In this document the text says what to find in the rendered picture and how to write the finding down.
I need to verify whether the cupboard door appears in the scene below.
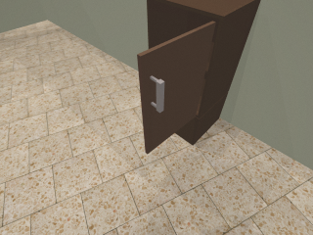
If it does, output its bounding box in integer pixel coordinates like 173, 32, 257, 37
137, 21, 216, 154

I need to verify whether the handle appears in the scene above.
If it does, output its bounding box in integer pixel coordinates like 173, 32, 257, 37
150, 76, 165, 113

